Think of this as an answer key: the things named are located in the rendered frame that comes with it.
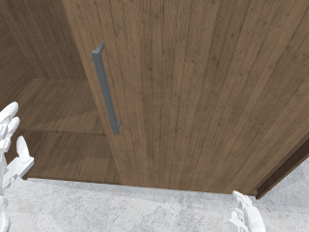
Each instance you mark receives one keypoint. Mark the left robot hand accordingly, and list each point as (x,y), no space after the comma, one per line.
(21,164)

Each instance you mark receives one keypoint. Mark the right robot hand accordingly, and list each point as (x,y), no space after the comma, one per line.
(248,220)

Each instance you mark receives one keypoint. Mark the handle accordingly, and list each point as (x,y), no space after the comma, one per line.
(96,54)

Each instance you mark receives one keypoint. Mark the robot left forearm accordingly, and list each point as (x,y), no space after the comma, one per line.
(5,221)

